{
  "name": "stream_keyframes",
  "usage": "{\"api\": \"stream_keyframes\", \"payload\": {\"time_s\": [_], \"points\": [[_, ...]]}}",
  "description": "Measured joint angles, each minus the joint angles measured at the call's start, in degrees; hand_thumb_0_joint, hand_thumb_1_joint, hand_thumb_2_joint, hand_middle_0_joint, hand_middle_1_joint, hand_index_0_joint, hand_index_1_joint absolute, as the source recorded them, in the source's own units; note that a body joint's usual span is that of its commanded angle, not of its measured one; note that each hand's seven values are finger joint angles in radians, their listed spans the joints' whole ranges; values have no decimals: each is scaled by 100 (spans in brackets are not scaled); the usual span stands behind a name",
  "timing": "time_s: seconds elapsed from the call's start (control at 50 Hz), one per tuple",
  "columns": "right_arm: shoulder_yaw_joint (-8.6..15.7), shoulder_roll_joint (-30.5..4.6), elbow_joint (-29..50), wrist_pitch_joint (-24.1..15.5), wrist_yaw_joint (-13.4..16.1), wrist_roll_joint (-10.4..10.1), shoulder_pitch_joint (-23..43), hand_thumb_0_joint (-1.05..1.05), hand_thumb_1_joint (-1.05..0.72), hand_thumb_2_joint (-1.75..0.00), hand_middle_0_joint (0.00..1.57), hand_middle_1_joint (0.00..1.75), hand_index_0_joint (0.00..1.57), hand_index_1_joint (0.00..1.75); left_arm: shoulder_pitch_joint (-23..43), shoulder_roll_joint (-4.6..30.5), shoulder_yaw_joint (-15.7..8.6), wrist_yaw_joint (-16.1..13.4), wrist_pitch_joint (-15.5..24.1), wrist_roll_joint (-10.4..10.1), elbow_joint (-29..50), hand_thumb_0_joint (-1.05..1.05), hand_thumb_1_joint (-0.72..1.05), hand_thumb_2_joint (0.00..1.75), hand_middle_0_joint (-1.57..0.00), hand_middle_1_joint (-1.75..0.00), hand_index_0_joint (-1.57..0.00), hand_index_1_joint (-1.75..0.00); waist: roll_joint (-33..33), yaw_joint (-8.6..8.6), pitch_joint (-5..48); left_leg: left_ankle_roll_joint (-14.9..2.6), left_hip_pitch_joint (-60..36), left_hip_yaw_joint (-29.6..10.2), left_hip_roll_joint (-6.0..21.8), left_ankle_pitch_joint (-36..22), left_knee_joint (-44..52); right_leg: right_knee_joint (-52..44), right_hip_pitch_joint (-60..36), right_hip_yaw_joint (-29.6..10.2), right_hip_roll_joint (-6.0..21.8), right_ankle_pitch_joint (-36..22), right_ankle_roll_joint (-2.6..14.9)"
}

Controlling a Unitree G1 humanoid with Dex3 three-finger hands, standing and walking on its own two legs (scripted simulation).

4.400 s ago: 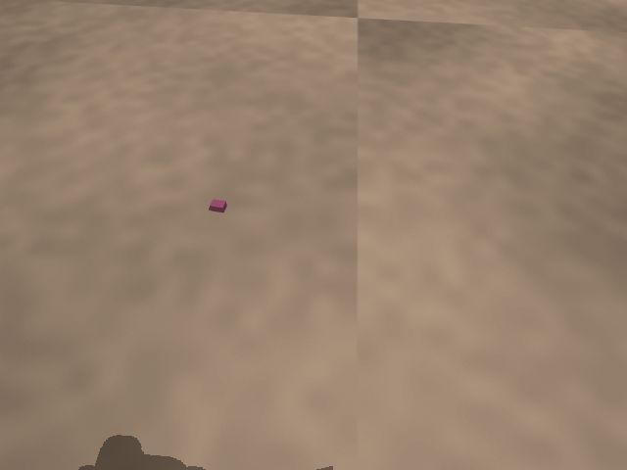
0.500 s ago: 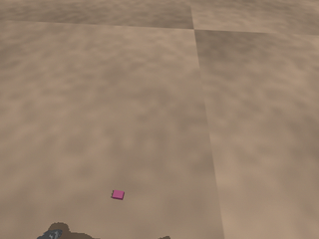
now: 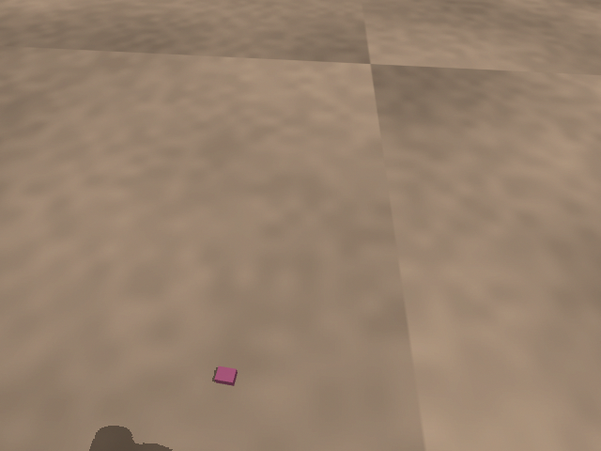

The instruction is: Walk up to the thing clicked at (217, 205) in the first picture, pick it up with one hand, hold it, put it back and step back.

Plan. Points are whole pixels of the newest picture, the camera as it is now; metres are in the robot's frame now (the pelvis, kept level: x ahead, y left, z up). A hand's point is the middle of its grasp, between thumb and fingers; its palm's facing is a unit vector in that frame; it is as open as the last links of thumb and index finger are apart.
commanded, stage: walk up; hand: left
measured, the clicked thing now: (226, 375) +0.46 +0.23 -0.77
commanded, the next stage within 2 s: stand in 0.20 s
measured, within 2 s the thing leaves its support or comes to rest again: neither
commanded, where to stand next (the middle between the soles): +0.10 -0.01 m, yaw +0 degrees
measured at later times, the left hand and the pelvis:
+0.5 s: hand out of the picture +0.10 +0.25 -0.15, palm faces -0.02 -0.94 -0.34, open 7.4 cm; pelvis +0.01 +0.00 +0.00, yaw +1 degrees
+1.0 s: hand out of the picture +0.09 +0.25 -0.15, palm faces -0.01 -0.94 -0.35, open 7.4 cm; pelvis +0.02 +0.00 +0.00, yaw +1 degrees
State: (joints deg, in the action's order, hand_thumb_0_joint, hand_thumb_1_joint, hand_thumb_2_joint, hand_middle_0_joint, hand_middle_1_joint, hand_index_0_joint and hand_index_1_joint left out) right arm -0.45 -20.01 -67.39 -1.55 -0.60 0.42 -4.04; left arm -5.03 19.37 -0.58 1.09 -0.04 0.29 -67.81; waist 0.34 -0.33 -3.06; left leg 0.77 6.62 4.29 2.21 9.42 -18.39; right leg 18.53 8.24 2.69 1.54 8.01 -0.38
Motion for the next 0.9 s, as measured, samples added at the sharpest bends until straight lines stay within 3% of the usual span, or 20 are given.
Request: {"api": "stream_keyframes", "payload": {"time_s": [0.9], "points": [[0, 7, 145, 69, -2, 16, -83, 1, -90, -90, 21, 30, 20, 30, -9, 55, 91, -82, 74, -1, 185, 1, 91, 90, -21, -30, -20, -29, 10, 65, 49, 42, -194, -84, -9, 68, 152, -73, -194, 87, 5, 146, 10]]}}
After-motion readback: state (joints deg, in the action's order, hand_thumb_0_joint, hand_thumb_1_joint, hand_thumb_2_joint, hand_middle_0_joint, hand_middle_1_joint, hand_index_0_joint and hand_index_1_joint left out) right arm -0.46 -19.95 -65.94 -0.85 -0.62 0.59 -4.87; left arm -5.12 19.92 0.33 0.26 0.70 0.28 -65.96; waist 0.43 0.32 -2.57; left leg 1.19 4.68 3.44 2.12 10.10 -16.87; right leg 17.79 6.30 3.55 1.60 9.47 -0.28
